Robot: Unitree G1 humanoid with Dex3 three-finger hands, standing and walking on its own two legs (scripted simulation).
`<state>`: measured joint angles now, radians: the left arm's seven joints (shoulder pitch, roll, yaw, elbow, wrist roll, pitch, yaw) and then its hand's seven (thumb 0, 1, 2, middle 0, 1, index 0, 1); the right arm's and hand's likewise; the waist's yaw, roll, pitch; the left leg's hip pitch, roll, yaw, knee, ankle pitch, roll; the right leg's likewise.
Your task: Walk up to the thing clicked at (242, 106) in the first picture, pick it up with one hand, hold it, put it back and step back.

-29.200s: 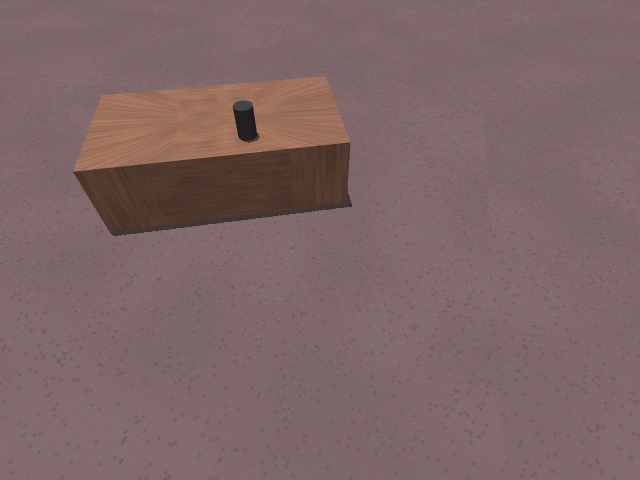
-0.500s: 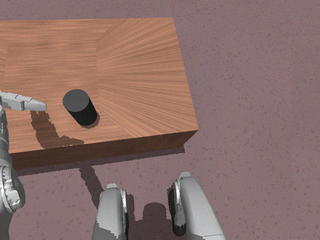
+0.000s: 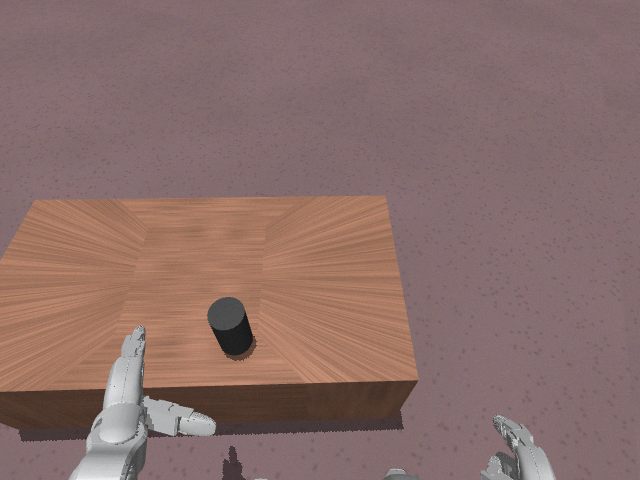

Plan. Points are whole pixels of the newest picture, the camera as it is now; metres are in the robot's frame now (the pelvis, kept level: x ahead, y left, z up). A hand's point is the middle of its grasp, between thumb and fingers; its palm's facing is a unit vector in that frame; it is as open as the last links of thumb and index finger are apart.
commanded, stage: home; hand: left
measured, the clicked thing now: (231, 327) +0.47 +0.20 -0.33
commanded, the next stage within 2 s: none
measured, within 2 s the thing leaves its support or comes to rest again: neither
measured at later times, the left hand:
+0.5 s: hand (179, 460) +0.17 +0.18 -0.05, palm faces +0.13 -0.95 -0.30, open 17.4 cm
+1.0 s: hand out of the picture +0.06 +0.25 -0.09, palm faces +0.02 -0.91 -0.41, open 17.4 cm
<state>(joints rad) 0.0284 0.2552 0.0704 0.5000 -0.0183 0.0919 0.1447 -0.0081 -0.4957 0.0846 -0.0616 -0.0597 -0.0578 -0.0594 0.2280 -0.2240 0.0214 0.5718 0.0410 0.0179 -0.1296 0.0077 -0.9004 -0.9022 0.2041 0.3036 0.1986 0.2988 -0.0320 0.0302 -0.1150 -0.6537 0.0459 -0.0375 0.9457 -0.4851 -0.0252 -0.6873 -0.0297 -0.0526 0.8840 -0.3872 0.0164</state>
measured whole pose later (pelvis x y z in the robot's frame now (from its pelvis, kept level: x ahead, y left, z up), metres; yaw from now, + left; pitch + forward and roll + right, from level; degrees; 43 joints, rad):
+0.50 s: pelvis +0.00 -0.01 +0.01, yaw +1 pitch +6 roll -1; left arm 0.41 0.21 -0.02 0.10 -0.02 0.21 0.15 -0.01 -0.53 0.06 -0.05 -0.05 -0.05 -0.05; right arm 0.24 -0.21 0.03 0.54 0.02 -0.08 -0.17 0.01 -0.90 -0.90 0.21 0.30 0.20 0.30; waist -0.01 0.04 -0.08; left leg -0.52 0.04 -0.05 0.88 -0.47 -0.04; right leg -0.56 -0.03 -0.06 0.85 -0.39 0.01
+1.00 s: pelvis +0.00 +0.00 +0.04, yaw +2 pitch -3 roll +0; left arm 0.25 0.32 0.01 0.90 0.05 0.01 0.04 -0.01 -0.52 0.06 -0.06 -0.05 -0.05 -0.05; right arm 0.26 -0.32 -0.04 0.90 -0.04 0.03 -0.02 0.01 -0.90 -0.90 0.20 0.30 0.20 0.30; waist 0.00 0.05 0.02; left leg -0.20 0.01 -0.04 0.57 -0.32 -0.02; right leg -0.25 -0.06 -0.07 0.56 -0.27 0.02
